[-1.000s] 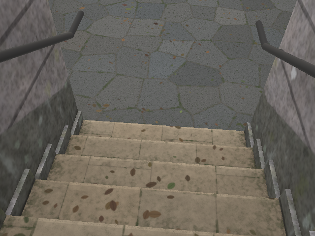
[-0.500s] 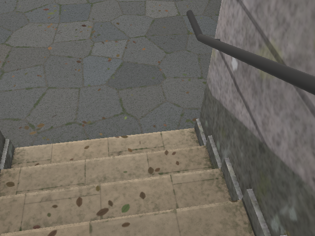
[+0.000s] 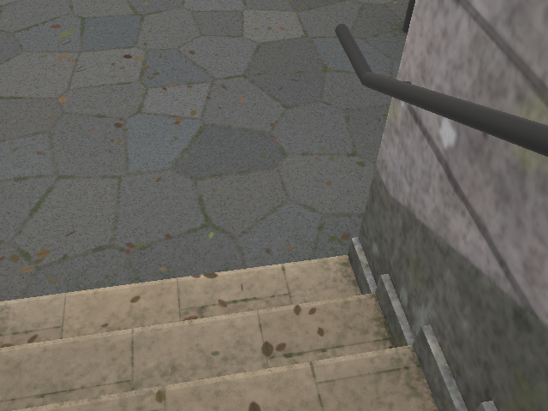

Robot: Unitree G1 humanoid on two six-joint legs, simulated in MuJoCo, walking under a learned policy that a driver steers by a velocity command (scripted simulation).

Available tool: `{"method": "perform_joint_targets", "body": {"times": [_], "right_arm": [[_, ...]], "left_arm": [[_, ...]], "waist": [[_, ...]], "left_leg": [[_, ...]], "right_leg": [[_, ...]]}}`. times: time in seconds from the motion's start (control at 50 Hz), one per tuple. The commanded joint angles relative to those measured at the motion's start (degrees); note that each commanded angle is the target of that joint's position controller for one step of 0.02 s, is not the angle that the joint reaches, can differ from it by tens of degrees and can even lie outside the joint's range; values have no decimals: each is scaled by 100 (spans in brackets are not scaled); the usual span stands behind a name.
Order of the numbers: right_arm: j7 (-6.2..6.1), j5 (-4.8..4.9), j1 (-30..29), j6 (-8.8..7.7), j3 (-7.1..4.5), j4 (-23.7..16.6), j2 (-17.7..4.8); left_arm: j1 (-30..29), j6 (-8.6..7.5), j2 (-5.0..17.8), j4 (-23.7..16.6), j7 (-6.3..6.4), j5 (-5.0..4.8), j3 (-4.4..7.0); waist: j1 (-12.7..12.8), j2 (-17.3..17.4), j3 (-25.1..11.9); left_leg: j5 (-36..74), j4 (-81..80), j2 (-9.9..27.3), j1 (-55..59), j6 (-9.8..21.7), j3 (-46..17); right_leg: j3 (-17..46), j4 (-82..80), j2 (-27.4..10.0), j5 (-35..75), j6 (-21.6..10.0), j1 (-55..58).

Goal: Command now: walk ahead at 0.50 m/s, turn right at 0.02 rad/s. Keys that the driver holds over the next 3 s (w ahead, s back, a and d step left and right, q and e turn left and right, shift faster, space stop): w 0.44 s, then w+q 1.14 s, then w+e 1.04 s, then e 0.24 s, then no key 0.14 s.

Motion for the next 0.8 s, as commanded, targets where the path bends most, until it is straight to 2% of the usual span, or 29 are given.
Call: {"method": "perform_joint_targets", "body": {"times": [0.02,0.04,0.06,0.1,0.12,0.14,0.2,0.26,0.28,0.32,0.34,0.36,0.38,0.4,0.42,0.44,0.46,0.48,0.5,0.54,0.56,0.58,0.6,0.62,0.64,0.66,0.7,0.74,0.8], "right_arm": [[-157,-48,-196,-357,18,-252,-555],[-158,-94,128,-347,19,-188,-635],[-271,-28,791,-364,117,104,-273],[-369,-48,1744,-273,188,466,-60],[-383,15,1380,-207,271,221,147],[-228,-29,1210,-148,328,168,125],[36,-130,524,-100,280,-71,-139],[-96,12,758,-109,140,46,-545],[-129,76,934,-20,47,192,-731],[-61,36,1030,86,-100,276,-857],[92,-33,770,138,-117,294,-797],[349,-285,976,143,-44,390,-470],[567,-112,1752,156,-16,460,167],[635,211,998,60,-129,-65,-223],[555,389,-163,45,-142,-681,-301],[362,407,-943,-2,-142,-962,-339],[233,337,-1081,-24,-179,-986,-373],[141,181,-726,-62,-196,-849,-350],[97,131,-964,2,-203,-859,-209],[218,38,-605,163,-182,-551,-69],[271,90,-462,180,-165,-520,-146],[306,36,-391,163,-115,-500,-84],[261,-91,-793,127,-29,-648,22],[258,-106,-1497,157,-52,-860,-162],[267,-42,-1612,192,7,-839,-196],[243,-46,-1780,241,22,-932,-131],[288,-86,-2068,248,-43,-1176,-315],[323,-66,-2575,231,-80,-1401,-577],[276,-56,-3318,250,26,-1473,-289]], "left_arm": [[573,-12,-54,103,-193,162,-101],[399,-63,101,25,-178,158,-55],[-305,-106,120,-176,-117,220,-96],[-968,-134,7,-294,27,69,-175],[-1012,-143,113,-143,7,46,-212],[-1053,-90,39,-141,-33,34,-224],[-1205,81,192,-467,-94,91,-207],[-1828,76,398,-735,-36,13,-197],[-2074,59,223,-795,-43,16,-264],[-1512,-7,222,-463,32,-112,-211],[-203,-69,430,51,62,-90,-75],[1723,-161,960,502,86,-23,227],[2737,-64,1364,702,-44,176,402],[3017,4,1451,742,-119,261,524],[2669,17,1398,686,-78,169,569],[1833,29,868,513,5,152,452],[1244,27,523,450,23,112,330],[591,-117,-270,191,108,126,78],[433,-205,-239,135,184,104,78],[1297,-312,215,502,240,28,178],[1412,-340,262,583,188,75,188],[1539,-366,321,671,191,168,216],[1707,-453,-177,761,303,158,81],[1885,-463,-147,825,347,63,49],[1667,-450,-157,767,368,117,-31],[1383,-411,-57,720,342,179,-54],[1159,-333,-251,695,261,212,-166],[1826,-333,-11,974,330,55,-135],[2735,-122,263,1377,581,-53,-7]], "waist": [[348,531,315],[273,278,241],[-214,247,216],[-557,521,440],[-465,316,417],[-263,507,462],[-7,544,704],[-385,552,999],[-592,544,1083],[-556,185,722],[42,200,559],[691,57,90],[687,-1244,-1513],[996,-830,-1803],[1155,-325,-1088],[883,609,-266],[513,619,266],[-34,852,405],[-111,107,838],[42,87,472],[-65,63,256],[-83,134,218],[166,217,95],[402,306,338],[312,582,320],[186,349,334],[115,-2,716],[523,259,1243],[1158,295,1513]], "left_leg": [[719,-1293,1324,-1719,1064,-1661],[1460,-1015,1467,-1131,1045,-1786],[1350,-658,1662,892,1096,-2243],[1395,-315,2022,2494,1177,-2927],[1118,16,1646,1666,1112,-2456],[911,-223,1358,-54,1039,-2007],[-435,-405,1082,-2326,836,-1541],[247,247,1452,127,845,-2170],[827,453,1553,907,919,-2402],[2023,1454,1263,1467,819,-2075],[2445,2554,1007,1053,689,-1736],[2733,3910,751,-317,316,-1378],[-2131,7094,33,-2551,-314,-695],[-2558,7945,136,-3594,-428,-817],[-2173,7632,191,-4615,-555,-765],[-996,6326,752,-4548,-395,-1110],[-536,5843,882,-4201,-273,-1114],[1100,3810,1322,-3090,-145,-1524],[1224,3400,1353,-2725,-129,-1227],[2191,2428,1234,-2087,-324,-1016],[2151,2292,1174,-2076,-298,-1084],[2661,2378,1174,-2023,-325,-1151],[3692,1205,1424,-2946,-378,-1730],[4017,682,1328,-3392,-402,-1643],[5191,-23,1512,-2684,-384,-1775],[5562,2,1207,-1282,-293,-1267],[5142,623,1018,-203,-89,-797],[4013,-258,1158,-1451,-92,-950],[3441,-1717,1198,-2188,-247,-691]], "right_leg": [[-145,-634,36,1328,92,896],[-83,-873,55,1101,136,452],[751,-1980,-199,1976,237,-1294],[791,-2863,-323,1980,461,-2866],[501,-3881,-288,3150,434,-1959],[-109,-3736,-136,3416,351,-156],[-619,-3347,195,2839,282,2507],[-357,-4714,162,1018,389,1518],[-365,-5267,188,422,417,1298],[-526,-6108,218,978,377,2349],[-739,-6619,262,1812,262,3646],[-859,-6138,157,2656,-150,6003],[127,-3890,-1132,6275,-1567,9015],[910,-3927,-1583,6393,-1845,9180],[1564,-4674,-1979,4154,-2055,8639],[1279,-5289,-1869,2218,-1563,7213],[842,-5401,-1534,1669,-1459,5796],[361,-5594,-1140,1727,-1202,4232],[114,-5763,-941,1780,-1181,3322],[-25,-5812,-917,1811,-1527,2803],[173,-5732,-1101,2119,-1608,2843],[30,-5360,-1022,2008,-1486,2843],[64,-5184,-999,1274,-1232,3877],[170,-5016,-1125,702,-1142,4358],[-373,-4763,-869,80,-749,3793],[-731,-4895,-545,-247,-586,2668],[-764,-4959,-532,-1242,-510,1542],[-448,-4435,-866,-970,-520,3106],[-156,-3859,-1074,-511,-446,4913]]}}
